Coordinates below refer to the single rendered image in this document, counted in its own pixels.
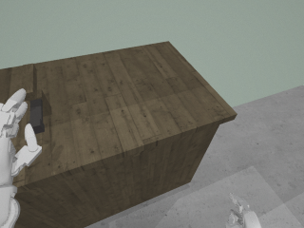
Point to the robot left hand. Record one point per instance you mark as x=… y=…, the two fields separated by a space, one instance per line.
x=11 y=113

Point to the robot right hand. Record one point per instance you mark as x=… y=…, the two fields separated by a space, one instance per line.
x=247 y=218

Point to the counter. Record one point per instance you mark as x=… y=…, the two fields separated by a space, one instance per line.
x=121 y=127

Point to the left robot forearm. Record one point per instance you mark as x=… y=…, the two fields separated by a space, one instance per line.
x=9 y=206

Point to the tap lever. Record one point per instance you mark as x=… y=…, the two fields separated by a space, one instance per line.
x=36 y=116

